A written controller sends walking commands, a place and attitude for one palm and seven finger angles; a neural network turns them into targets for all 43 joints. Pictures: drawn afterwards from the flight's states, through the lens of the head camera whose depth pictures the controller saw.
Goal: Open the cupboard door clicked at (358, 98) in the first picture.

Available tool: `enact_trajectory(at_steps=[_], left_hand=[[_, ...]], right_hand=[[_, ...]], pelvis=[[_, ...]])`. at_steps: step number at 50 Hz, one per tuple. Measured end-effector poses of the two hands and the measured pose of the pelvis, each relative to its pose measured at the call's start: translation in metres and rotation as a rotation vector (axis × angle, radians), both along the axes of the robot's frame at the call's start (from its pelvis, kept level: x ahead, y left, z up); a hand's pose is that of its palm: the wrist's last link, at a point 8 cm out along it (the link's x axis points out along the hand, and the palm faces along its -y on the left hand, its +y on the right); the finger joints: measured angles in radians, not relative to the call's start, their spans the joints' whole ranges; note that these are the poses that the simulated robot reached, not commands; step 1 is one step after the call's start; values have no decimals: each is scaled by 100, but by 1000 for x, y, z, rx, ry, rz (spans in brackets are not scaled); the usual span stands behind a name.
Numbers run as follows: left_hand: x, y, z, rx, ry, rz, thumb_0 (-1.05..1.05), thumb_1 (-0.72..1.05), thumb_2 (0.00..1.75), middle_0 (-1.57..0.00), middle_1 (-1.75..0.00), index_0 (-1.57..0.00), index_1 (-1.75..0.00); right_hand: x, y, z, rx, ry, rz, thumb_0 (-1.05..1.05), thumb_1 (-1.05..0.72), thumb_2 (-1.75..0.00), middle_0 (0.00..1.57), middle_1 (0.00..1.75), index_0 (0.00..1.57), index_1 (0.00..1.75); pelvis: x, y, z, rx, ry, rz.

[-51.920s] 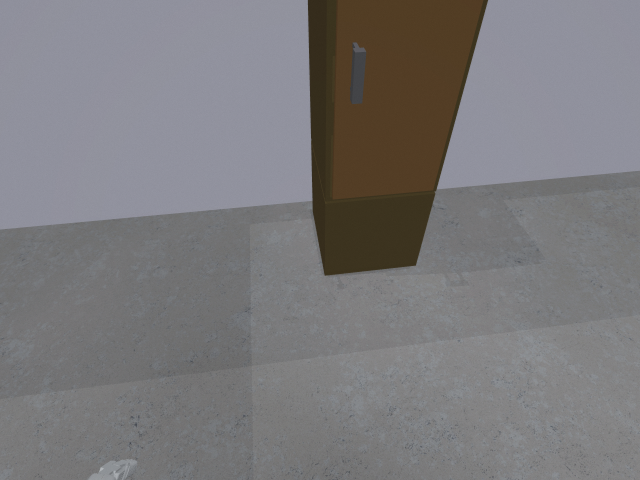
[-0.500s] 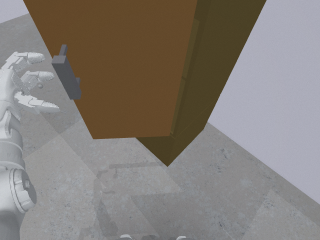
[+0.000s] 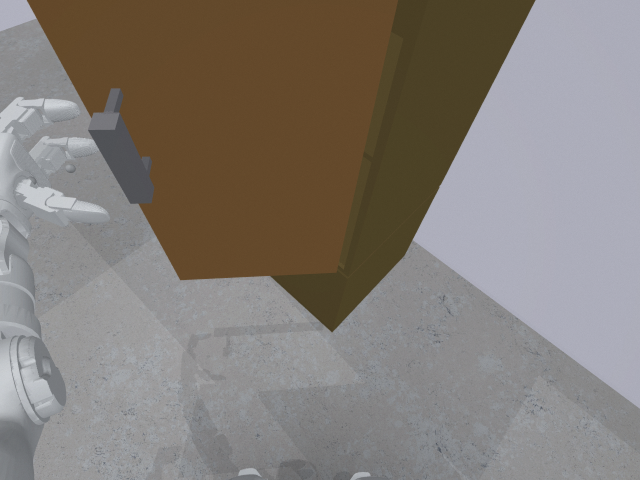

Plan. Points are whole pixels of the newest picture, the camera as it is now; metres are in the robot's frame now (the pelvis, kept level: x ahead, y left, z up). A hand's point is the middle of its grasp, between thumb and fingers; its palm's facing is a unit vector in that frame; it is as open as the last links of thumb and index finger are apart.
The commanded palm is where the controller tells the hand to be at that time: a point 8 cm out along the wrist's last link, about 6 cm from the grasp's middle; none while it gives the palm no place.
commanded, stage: move the hooked fingers beside the handle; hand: left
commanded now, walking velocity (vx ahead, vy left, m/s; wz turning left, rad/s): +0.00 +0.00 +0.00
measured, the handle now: (129, 148) +0.49 +0.22 +0.11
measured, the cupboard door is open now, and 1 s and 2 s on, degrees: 48 48 49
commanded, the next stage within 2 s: slide the fingers in behind the handle in 0.32 s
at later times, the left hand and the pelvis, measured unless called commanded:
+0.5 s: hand (58, 186) +0.42 +0.28 +0.12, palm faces +0.05 -1.00 -0.01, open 14.0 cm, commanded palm +0.40 +0.32 +0.11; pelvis -0.01 +0.01 +0.00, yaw +1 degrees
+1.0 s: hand (105, 174) +0.45 +0.24 +0.11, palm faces +0.04 -1.00 +0.00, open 14.0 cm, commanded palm +0.42 +0.28 +0.11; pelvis -0.02 +0.01 +0.00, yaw +1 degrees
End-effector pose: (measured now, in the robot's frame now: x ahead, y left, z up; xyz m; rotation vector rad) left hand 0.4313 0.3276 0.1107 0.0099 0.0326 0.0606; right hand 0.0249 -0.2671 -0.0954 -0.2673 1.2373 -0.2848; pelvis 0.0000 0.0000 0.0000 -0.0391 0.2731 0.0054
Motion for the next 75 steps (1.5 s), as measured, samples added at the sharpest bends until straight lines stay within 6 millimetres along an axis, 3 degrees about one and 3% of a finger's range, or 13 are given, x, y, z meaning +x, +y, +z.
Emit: enact_trajectory(at_steps=[14, 22, 30, 39, 53, 59, 75], left_hand=[[-19, 3, -2, -9, -16, -11, -1, -50, 30, -30, -120, -30, -120], [-28, 3, 1, -21, -29, -4, -1, -50, 30, -30, -120, -30, -120], [-33, -6, 5, -29, -32, -24, -1, -50, 30, -30, -120, -30, -120], [-25, -25, -1, -17, -25, -24, -1, -50, 30, -30, -120, -30, -120], [-7, -43, -1, -19, -25, -20, -1, -50, 30, -30, -120, -30, -121], [-8, -50, -2, -8, -22, -21, -1, -50, 30, -30, -120, -30, -121], [-12, -74, -2, -5, -33, -11, -1, -50, 30, -30, -120, -30, -120]], right_hand=[[25, 12, 2, 14, -63, 36, 0, -90, -90, 20, 30, 21, 30], [27, 15, 3, 6, -93, 57, 0, -90, -90, 20, 30, 21, 30], [15, 17, 1, 6, -92, 66, 0, -90, -90, 20, 30, 21, 30], [-8, 16, -2, 3, -66, 56, 0, -90, -90, 20, 30, 21, 30], [-33, 9, -6, 15, -3, 3, 1, -90, -90, 20, 30, 21, 30], [-23, 8, -7, 30, -13, 6, 1, -90, -90, 20, 30, 21, 30], [26, 4, -7, 57, -122, 54, 0, -90, -90, 20, 30, 20, 30]], pelvis=[[2, 9, 2, -4, -23, 6], [-7, 11, 1, -6, -44, 17], [-18, 13, 0, -6, -58, 25], [-28, 12, -2, -4, -52, 25], [-21, 6, -3, 0, -32, 8], [-15, 3, -2, 2, -33, 9], [-10, -5, -1, 11, -49, 14]])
